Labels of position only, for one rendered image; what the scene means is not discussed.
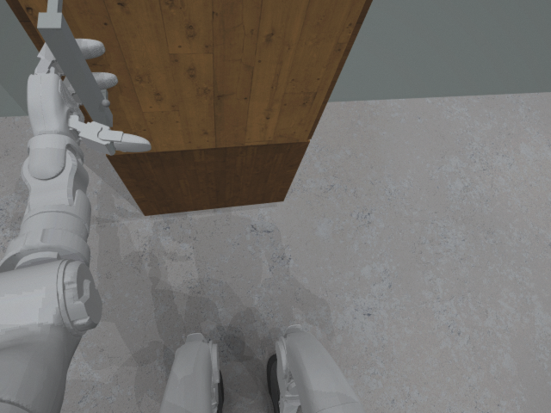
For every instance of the cupboard door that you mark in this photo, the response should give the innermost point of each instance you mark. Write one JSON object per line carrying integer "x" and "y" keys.
{"x": 198, "y": 74}

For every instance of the left robot upper arm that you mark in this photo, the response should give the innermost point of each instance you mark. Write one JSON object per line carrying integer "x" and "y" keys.
{"x": 44, "y": 311}

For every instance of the robot left hand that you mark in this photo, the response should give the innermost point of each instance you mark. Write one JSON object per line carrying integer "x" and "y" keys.
{"x": 52, "y": 101}

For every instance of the robot right thigh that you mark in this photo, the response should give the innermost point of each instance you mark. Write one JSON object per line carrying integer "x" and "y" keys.
{"x": 321, "y": 385}

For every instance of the robot thigh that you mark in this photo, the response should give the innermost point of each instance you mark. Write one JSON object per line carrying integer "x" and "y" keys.
{"x": 195, "y": 369}
{"x": 321, "y": 385}

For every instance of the robot left forearm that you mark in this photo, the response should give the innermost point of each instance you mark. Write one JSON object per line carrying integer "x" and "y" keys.
{"x": 56, "y": 223}

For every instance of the handle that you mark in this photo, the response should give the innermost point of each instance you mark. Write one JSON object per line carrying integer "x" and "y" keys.
{"x": 60, "y": 40}

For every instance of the robot left thigh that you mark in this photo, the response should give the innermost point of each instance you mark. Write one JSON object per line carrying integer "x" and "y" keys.
{"x": 195, "y": 369}

